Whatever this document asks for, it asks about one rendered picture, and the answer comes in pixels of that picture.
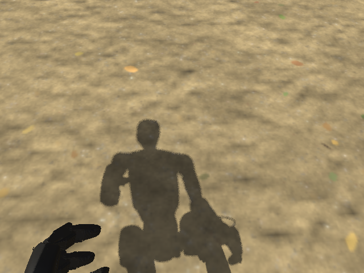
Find robot left hand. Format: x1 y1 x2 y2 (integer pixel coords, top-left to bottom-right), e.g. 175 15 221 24
24 222 110 273

